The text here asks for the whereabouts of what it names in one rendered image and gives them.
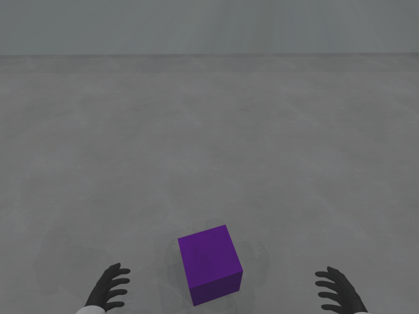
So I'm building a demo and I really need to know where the carton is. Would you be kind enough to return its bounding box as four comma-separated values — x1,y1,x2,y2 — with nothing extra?
178,225,243,306

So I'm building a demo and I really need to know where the robot right hand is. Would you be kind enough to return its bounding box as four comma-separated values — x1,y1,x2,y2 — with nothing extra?
315,266,368,314

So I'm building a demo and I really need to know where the robot left hand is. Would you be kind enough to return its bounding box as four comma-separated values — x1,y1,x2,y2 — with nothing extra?
85,263,130,312

